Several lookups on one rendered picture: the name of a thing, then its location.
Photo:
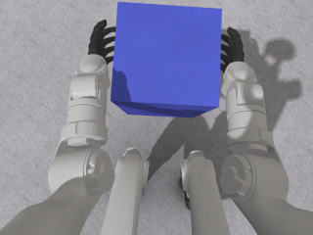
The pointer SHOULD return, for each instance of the robot thigh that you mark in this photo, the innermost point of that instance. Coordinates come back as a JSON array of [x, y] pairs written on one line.
[[122, 213], [207, 212]]

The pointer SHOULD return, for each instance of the robot right upper arm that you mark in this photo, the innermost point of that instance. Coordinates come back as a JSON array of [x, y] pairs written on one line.
[[259, 187]]

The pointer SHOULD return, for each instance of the left robot thigh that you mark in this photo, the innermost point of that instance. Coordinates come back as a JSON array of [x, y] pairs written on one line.
[[122, 213]]

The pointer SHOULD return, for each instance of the left robot forearm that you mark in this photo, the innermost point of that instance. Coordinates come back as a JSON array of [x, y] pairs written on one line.
[[86, 107]]

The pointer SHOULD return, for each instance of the right robot thigh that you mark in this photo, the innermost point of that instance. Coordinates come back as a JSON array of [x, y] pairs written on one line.
[[207, 212]]

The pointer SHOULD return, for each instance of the carton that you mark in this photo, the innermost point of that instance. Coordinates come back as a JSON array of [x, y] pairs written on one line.
[[166, 60]]

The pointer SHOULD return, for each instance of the right robot forearm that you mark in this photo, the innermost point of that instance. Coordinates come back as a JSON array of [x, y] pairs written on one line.
[[246, 114]]

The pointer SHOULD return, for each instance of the robot left hand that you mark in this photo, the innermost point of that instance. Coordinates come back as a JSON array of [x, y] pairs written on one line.
[[98, 42]]

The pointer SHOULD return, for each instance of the robot left upper arm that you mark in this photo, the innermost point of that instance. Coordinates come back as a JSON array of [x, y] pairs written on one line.
[[77, 180]]

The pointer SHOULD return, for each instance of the robot right hand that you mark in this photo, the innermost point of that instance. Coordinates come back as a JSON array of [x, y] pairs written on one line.
[[234, 51]]

